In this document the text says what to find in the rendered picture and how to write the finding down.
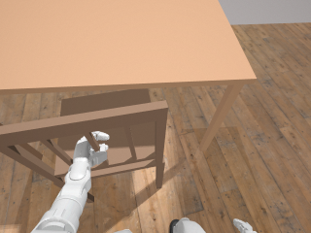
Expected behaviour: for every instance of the chair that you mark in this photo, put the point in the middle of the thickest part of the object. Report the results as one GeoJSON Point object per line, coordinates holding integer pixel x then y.
{"type": "Point", "coordinates": [135, 125]}

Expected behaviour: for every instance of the table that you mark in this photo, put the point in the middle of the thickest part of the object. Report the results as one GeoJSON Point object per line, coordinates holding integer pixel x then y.
{"type": "Point", "coordinates": [50, 46]}

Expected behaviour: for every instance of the right robot hand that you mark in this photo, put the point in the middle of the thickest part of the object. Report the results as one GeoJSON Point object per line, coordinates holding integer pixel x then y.
{"type": "Point", "coordinates": [243, 227]}

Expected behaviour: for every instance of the left robot hand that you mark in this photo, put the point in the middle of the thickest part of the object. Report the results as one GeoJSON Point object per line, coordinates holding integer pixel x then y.
{"type": "Point", "coordinates": [85, 153]}

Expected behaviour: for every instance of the robot right foot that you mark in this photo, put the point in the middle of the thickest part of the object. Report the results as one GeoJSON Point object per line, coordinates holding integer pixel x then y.
{"type": "Point", "coordinates": [172, 224]}

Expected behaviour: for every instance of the robot right shin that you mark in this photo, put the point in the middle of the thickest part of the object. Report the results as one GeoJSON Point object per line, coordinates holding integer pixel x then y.
{"type": "Point", "coordinates": [182, 219]}

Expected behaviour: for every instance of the left robot forearm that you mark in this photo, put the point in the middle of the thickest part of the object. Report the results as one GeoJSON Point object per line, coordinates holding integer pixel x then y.
{"type": "Point", "coordinates": [69, 204]}

